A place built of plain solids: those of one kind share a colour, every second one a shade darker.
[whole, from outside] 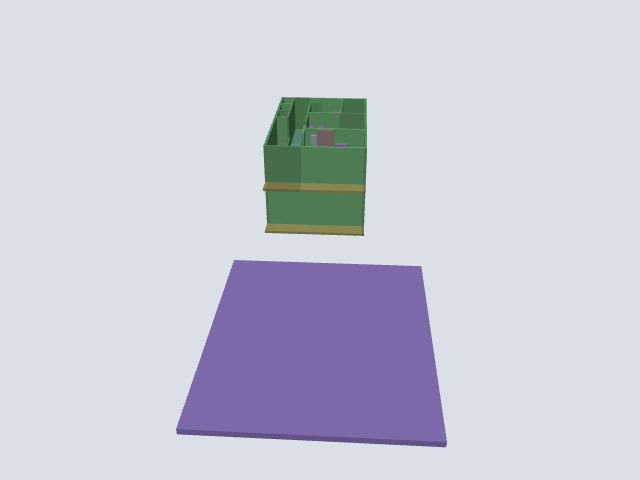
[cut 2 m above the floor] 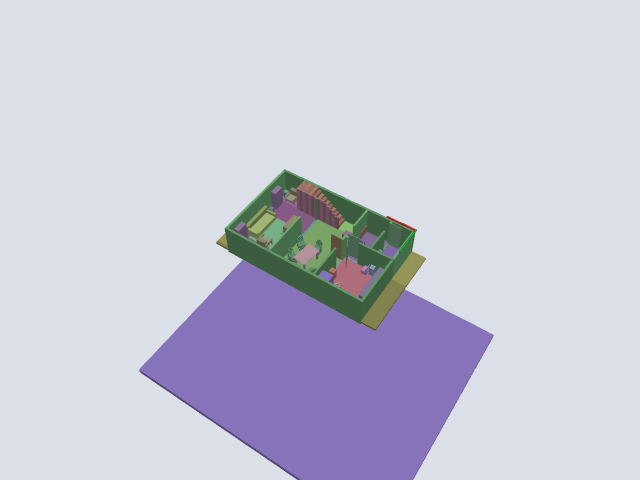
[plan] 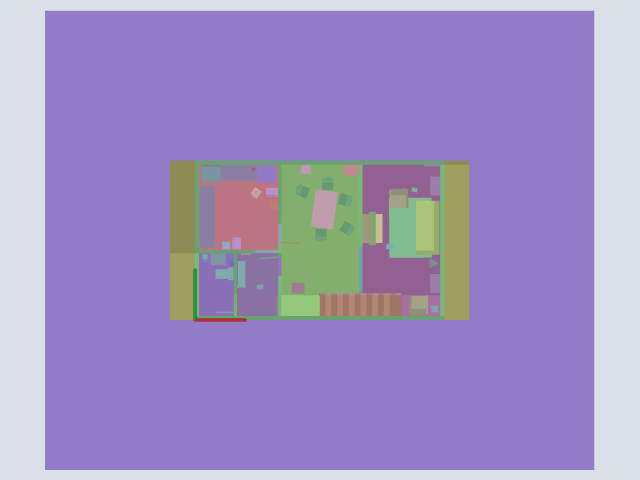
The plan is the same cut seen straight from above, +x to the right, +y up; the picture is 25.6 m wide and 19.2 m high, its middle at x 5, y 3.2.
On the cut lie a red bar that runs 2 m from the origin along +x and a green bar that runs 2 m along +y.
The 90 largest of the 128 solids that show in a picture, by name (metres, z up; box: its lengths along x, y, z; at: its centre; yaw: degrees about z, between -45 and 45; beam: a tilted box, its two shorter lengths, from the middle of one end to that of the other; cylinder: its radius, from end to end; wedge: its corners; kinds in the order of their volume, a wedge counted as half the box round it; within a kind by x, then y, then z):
{
 "under_1": {"box": [21.97, 18.37, 0.5], "at": [4.99, 3.19, -13.21]},
 "wall_1": {"box": [0.16, 0.7, 2.43], "at": [0.08, 0.51, 4.2]},
 "wall_2": {"box": [0.16, 2.51, 2.98], "at": [0.08, 1.42, 1.19]},
 "wall_3": {"box": [0.16, 1.19, 2.43], "at": [0.08, 1.58, 4.2]},
 "wall_4": {"box": [0.16, 2.19, 2.43], "at": [0.08, 3.4, 4.2]},
 "wall_5": {"box": [0.16, 3.41, 2.98], "at": [0.08, 4.5, 1.19]},
 "wall_6": {"box": [0.16, 1.58, 2.43], "at": [0.08, 5.42, 4.2]},
 "wall_7": {"box": [2.42, 0.13, 2.98], "at": [1.21, 2.73, 1.19]},
 "wall_8": {"box": [0.13, 0.7, 2.43], "at": [1.56, 0.51, 4.2]},
 "wall_9": {"box": [0.13, 1.63, 2.98], "at": [1.61, 1.85, 1.19]},
 "wall_10": {"box": [3.46, 0.13, 2.43], "at": [1.73, 4.57, 4.2]},
 "wall_11": {"box": [4.55, 0.13, 2.43], "at": [2.27, 0.93, 4.2]},
 "wall_12": {"box": [0.13, 0.7, 2.43], "at": [3.02, 0.51, 4.2]},
 "wall_13": {"box": [4.28, 0.13, 2.43], "at": [3.18, 2.25, 4.2]},
 "wall_14": {"box": [0.28, 0.13, 2.98], "at": [3.32, 2.73, 1.19]},
 "wall_15": {"box": [0.13, 1.6, 2.98], "at": [3.4, 0.96, 1.19]},
 "wall_16": {"box": [0.13, 0.3, 2.98], "at": [3.4, 2.95, 1.19]},
 "wall_17": {"box": [0.13, 2.19, 2.43], "at": [3.4, 3.4, 4.2]},
 "wall_18": {"box": [0.13, 2.35, 2.98], "at": [3.4, 5.04, 1.19]},
 "wall_19": {"box": [0.13, 1.58, 2.43], "at": [3.4, 5.42, 4.2]},
 "wall_20": {"box": [0.13, 0.7, 2.43], "at": [4.48, 0.51, 4.2]},
 "wall_21": {"box": [9.97, 0.16, 5.72], "at": [4.99, 0.08, 2.56]},
 "wall_22": {"box": [9.97, 0.16, 5.72], "at": [4.99, 6.29, 2.56]},
 "wall_23": {"box": [0.13, 0.16, 2.98], "at": [6.63, 1.07, 1.19]},
 "wall_24": {"box": [0.13, 3.9, 2.43], "at": [6.63, 4.26, 4.2]},
 "wall_25": {"box": [0.13, 3.28, 2.98], "at": [6.63, 4.57, 1.19]},
 "wall_26": {"box": [1.55, 0.13, 2.43], "at": [6.86, 2.25, 4.2]},
 "wall_27": {"box": [1.09, 0.13, 2.43], "at": [9.43, 2.25, 4.2]},
 "wall_28": {"box": [0.16, 2.02, 2.43], "at": [9.89, 1.17, 4.2]},
 "wall_29": {"box": [0.16, 6.05, 2.98], "at": [9.89, 3.19, 1.19]},
 "wall_30": {"box": [0.16, 3.9, 2.43], "at": [9.89, 4.26, 4.2]},
 "stair_1": {"box": [3.26, 0.83, 0.5], "at": [6.62, 0.57, -0.05]},
 "stair_2": {"box": [3.03, 0.83, 0.7], "at": [6.73, 0.57, 0.05]},
 "stair_3": {"box": [2.8, 0.83, 0.9], "at": [6.85, 0.57, 0.15]},
 "stair_4": {"box": [2.56, 0.83, 1.1], "at": [6.97, 0.57, 0.25]},
 "stair_5": {"box": [2.33, 0.83, 1.29], "at": [7.08, 0.57, 0.35]},
 "stair_6": {"box": [2.1, 0.83, 1.49], "at": [7.2, 0.57, 0.45]},
 "stair_7": {"box": [1.86, 0.83, 1.69], "at": [7.32, 0.57, 0.55]},
 "stair_8": {"box": [1.63, 0.83, 1.89], "at": [7.43, 0.57, 0.65]},
 "stair_9": {"box": [1.4, 0.83, 2.09], "at": [7.55, 0.57, 0.75]},
 "stair_10": {"box": [1.17, 0.83, 2.29], "at": [7.67, 0.57, 0.84]},
 "stair_11": {"box": [0.93, 0.83, 2.49], "at": [7.78, 0.57, 0.94]},
 "stair_12": {"box": [0.7, 0.83, 2.69], "at": [7.9, 0.57, 1.04]},
 "stair_13": {"box": [0.47, 0.83, 2.89], "at": [8.02, 0.57, 1.14]},
 "floor_living_1": {"box": [3.11, 5.22, 0.5], "at": [8.26, 3.6, -0.25]},
 "floor_living_2": {"box": [1.56, 0.83, 0.5], "at": [9.03, 0.57, -0.25]},
 "floor_dining_1": {"box": [1.53, 0.83, 0.5], "at": [4.22, 0.57, -0.25]},
 "floor_dining_2": {"box": [3.11, 5.22, 0.5], "at": [5.01, 3.6, -0.25]},
 "floor_kitchen_1": {"box": [3.17, 3.41, 0.5], "at": [1.75, 4.5, -0.25]},
 "upper_floor_next_1": {"box": [1.0, 2.51, 0.16], "at": [-0.5, 1.42, -0.08]},
 "upper_floor_next_2": {"box": [1.0, 3.41, 0.16], "at": [-0.5, 4.5, -0.08]},
 "upper_floor_next_3": {"box": [1.0, 2.02, 0.16], "at": [10.47, 1.17, 2.9]},
 "upper_floor_next_4": {"box": [1.0, 6.05, 0.16], "at": [10.47, 3.19, -0.08]},
 "upper_floor_next_5": {"box": [1.0, 3.9, 0.16], "at": [10.47, 4.26, 2.9]},
 "floor_hall_1": {"box": [1.65, 2.51, 0.5], "at": [2.5, 1.42, -0.25]},
 "upper_floor_landing_1": {"box": [9.65, 1.19, 0.16], "at": [4.99, 1.58, 2.9]},
 "floor_wc_1": {"box": [1.39, 2.51, 0.5], "at": [0.85, 1.42, -0.25]},
 "flat_shelf_1": {"box": [0.39, 0.76, 1.46], "at": [6.91, 4.71, 3.72]},
 "flat_shelf_2": {"box": [0.39, 0.76, 1.46], "at": [9.61, 1.46, 0.73]},
 "flat_shelf_3": {"box": [0.39, 0.76, 1.46], "at": [9.61, 5.36, 0.73]},
 "fixture_breast_living_1": {"box": [0.35, 1.16, 2.73], "at": [6.87, 3.66, 1.32]},
 "fridge_1": {"box": [0.75, 0.7, 1.72], "at": [2.86, 5.85, 0.86]},
 "sofa_1": {"box": [0.93, 2.16, 0.34], "at": [9.3, 3.69, 0.28]},
 "sofa_2": {"box": [0.23, 2.16, 0.39], "at": [9.66, 3.69, 0.65]},
 "fixture_breast_study_1": {"box": [0.28, 1.16, 2.48], "at": [6.84, 3.66, 4.17]},
 "range_flat_1": {"box": [0.76, 0.65, 0.94], "at": [0.64, 5.88, 0.47]},
 "stair_pan_1": {"box": [0.23, 0.08, 2.99], "at": [6.97, 1.03, 1.2]},
 "stair_pan_2": {"box": [0.23, 0.08, 3.19], "at": [7.2, 1.03, 1.29]},
 "stair_pan_3": {"box": [0.23, 0.08, 3.39], "at": [7.43, 1.03, 1.39]},
 "stair_pan_4": {"box": [0.23, 0.08, 3.59], "at": [7.67, 1.03, 1.49]},
 "stair_pan_5": {"box": [0.23, 0.08, 3.79], "at": [7.9, 1.03, 1.59]},
 "stair_pan_6": {"box": [0.23, 0.08, 3.98], "at": [8.13, 1.03, 1.69]},
 "rug_1": {"box": [1.7, 2.4, 0.08], "at": [8.62, 3.69, -0.03], "yaw": 0.4},
 "armchair_frame_1": {"box": [0.62, 0.26, 0.41], "at": [8.15, 5.12, 0.61], "yaw": 2.4},
 "armchair_frame_2": {"box": [0.63, 0.74, 0.18], "at": [8.16, 4.84, 0.32], "yaw": 2.4},
 "armchair_frame_3": {"box": [0.63, 0.74, 0.18], "at": [8.94, 0.6, 0.32]},
 "armchair_frame_4": {"box": [0.62, 0.26, 0.41], "at": [8.95, 0.32, 0.61]},
 "billy_1": {"box": [0.28, 0.42, 2.02], "at": [6.85, 2.89, 3.99]},
 "floor_gap_dining_living_1": {"box": [0.13, 1.78, 0.5], "at": [6.63, 2.04, -0.25]},
 "bar_stool_1": {"box": [0.35, 0.35, 0.74], "at": [3.12, 4.59, 0.37]},
 "leaf_dining_door_1": {"box": [0.76, 0.05, 2.01], "at": [2.95, 2.49, 1.01], "yaw": 5.0},
 "leaf_kitchen_door_1": {"box": [0.76, 0.05, 2.01], "at": [3.84, 3.09, 1.01], "yaw": -2.0},
 "leaf_bath_door_1": {"box": [0.05, 0.73, 2.01], "at": [0.34, 2.67, 4.14], "yaw": -5.0},
 "leaf_wc_door_1": {"box": [0.73, 0.05, 2.01], "at": [1.19, 0.31, 1.01]},
 "trunk_1": {"box": [0.52, 0.43, 0.31], "at": [4.12, 1.27, 0.15], "yaw": -1.3},
 "kitchen_bin_1": {"box": [0.31, 0.31, 0.65], "at": [1.24, 2.97, 0.33]},
 "counter_run_1": {"box": [0.64, 2.48, 0.038], "at": [0.49, 4.13, 0.9]},
 "recycling_tote_1": {"box": [0.5, 0.37, 0.29], "at": [3.07, 1.37, 0.14]},
 "fixture_hearth_living_1": {"box": [0.45, 1.16, 0.1], "at": [7.27, 3.66, 0.0]},
 "floor_gap_dining_door_1": {"box": [0.13, 0.76, 0.5], "at": [3.4, 2.14, -0.25]}
}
